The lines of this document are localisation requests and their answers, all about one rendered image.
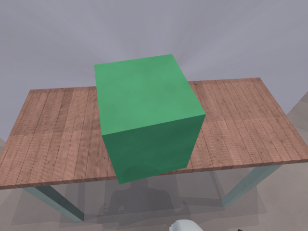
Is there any carton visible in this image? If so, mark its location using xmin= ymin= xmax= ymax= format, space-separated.
xmin=94 ymin=54 xmax=206 ymax=184

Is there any table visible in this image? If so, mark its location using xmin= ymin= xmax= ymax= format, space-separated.
xmin=0 ymin=77 xmax=308 ymax=222

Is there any right robot thigh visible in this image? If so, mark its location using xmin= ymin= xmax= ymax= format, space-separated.
xmin=169 ymin=219 xmax=203 ymax=231

